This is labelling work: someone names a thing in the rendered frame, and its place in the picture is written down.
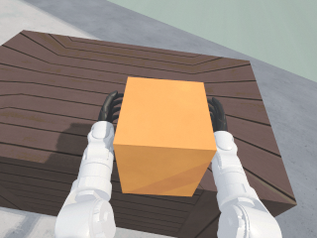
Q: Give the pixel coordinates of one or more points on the pedestal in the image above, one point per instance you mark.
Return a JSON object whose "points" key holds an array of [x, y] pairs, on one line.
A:
{"points": [[52, 88]]}

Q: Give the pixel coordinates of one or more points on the robot left upper arm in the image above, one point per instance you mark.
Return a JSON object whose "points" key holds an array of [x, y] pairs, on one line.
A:
{"points": [[93, 218]]}

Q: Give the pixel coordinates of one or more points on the carton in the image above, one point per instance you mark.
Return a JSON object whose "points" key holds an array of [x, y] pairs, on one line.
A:
{"points": [[164, 140]]}

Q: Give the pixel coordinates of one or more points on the left robot forearm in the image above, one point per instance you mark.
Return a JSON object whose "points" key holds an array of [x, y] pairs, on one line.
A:
{"points": [[94, 177]]}

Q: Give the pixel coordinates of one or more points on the robot right upper arm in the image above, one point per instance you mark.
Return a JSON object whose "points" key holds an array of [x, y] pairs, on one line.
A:
{"points": [[239, 221]]}

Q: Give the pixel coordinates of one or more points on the robot left hand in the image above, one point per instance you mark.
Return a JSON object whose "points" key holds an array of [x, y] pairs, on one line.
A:
{"points": [[107, 110]]}

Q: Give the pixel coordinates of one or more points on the right robot forearm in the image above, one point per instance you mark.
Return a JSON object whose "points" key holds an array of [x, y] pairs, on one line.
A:
{"points": [[229, 176]]}

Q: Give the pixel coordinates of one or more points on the robot right hand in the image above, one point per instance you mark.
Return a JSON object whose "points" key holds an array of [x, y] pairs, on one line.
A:
{"points": [[218, 116]]}

